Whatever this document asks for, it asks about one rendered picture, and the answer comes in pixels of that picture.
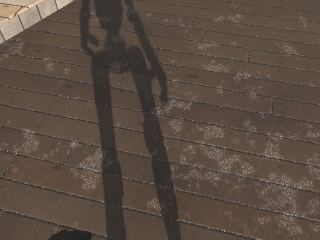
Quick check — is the left robot hand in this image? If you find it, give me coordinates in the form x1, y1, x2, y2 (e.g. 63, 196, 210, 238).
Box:
48, 229, 92, 240

